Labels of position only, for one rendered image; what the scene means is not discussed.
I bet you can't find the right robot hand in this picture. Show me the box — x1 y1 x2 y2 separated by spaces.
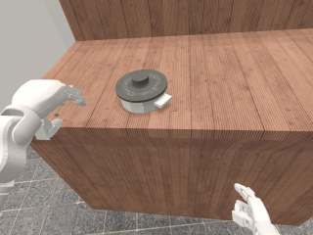
232 183 271 231

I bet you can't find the table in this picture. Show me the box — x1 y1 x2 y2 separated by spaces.
29 0 313 226

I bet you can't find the left robot hand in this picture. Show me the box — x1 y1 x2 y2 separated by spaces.
12 79 87 140

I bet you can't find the right robot forearm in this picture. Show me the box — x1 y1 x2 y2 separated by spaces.
252 221 281 235

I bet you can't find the knob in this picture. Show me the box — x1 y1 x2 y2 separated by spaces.
131 71 149 86

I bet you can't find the lid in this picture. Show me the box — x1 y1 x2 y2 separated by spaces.
115 70 168 103

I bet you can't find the left robot forearm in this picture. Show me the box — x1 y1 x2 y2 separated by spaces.
0 105 42 220

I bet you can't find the pot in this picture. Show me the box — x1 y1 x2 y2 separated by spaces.
120 89 172 114

